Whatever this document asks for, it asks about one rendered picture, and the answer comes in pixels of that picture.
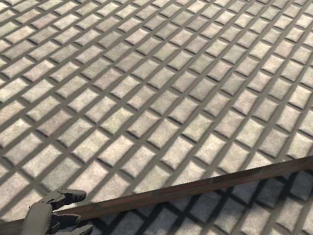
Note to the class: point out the robot left hand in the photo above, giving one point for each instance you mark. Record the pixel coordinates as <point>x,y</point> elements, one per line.
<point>40,220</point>

